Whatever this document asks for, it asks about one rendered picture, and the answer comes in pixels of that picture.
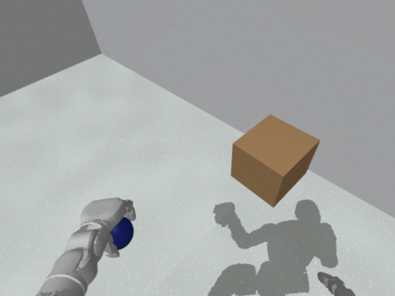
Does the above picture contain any left robot hand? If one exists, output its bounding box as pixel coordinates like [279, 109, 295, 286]
[80, 197, 136, 258]

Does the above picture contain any right robot hand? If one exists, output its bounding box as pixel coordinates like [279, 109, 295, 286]
[317, 272, 356, 296]

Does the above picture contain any left robot arm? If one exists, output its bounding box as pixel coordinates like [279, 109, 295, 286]
[35, 220, 110, 296]

